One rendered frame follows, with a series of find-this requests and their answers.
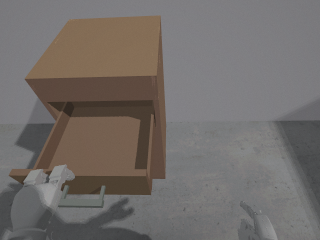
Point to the robot left forearm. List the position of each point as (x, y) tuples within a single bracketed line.
[(28, 234)]

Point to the robot right hand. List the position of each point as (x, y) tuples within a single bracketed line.
[(261, 229)]

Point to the cabinet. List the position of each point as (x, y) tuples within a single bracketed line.
[(106, 59)]

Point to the robot left hand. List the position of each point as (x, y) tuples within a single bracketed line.
[(35, 204)]

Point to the handle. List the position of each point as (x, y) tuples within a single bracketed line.
[(82, 203)]

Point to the drawer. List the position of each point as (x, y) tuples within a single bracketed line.
[(104, 143)]

